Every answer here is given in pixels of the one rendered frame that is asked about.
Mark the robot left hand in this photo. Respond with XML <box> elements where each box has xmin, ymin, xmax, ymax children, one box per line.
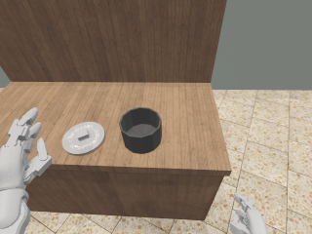
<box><xmin>0</xmin><ymin>107</ymin><xmax>53</xmax><ymax>191</ymax></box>

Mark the knob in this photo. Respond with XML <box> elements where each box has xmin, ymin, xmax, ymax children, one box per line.
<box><xmin>76</xmin><ymin>128</ymin><xmax>89</xmax><ymax>140</ymax></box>

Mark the robot right hand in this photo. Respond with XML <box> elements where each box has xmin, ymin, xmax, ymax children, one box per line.
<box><xmin>230</xmin><ymin>193</ymin><xmax>268</xmax><ymax>234</ymax></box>

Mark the lid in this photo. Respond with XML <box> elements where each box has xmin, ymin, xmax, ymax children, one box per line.
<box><xmin>61</xmin><ymin>122</ymin><xmax>105</xmax><ymax>155</ymax></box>

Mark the table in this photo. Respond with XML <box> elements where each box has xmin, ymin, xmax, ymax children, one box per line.
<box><xmin>0</xmin><ymin>0</ymin><xmax>232</xmax><ymax>221</ymax></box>

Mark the pot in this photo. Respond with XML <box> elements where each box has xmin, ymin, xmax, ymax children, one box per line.
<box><xmin>119</xmin><ymin>107</ymin><xmax>162</xmax><ymax>154</ymax></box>

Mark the robot left forearm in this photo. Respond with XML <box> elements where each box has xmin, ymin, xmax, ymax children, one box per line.
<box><xmin>0</xmin><ymin>188</ymin><xmax>31</xmax><ymax>234</ymax></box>

